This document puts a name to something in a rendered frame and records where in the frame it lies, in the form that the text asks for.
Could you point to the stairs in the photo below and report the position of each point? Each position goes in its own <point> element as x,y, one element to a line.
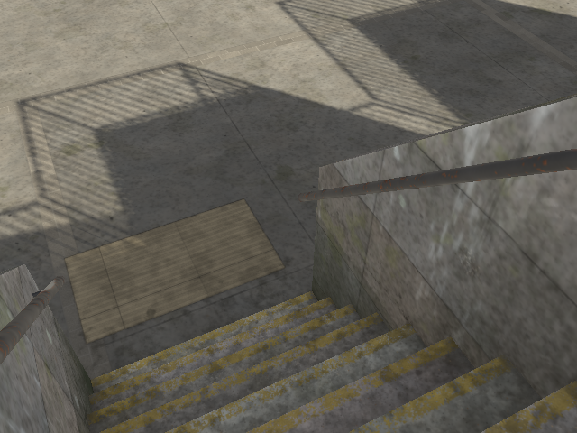
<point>304,366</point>

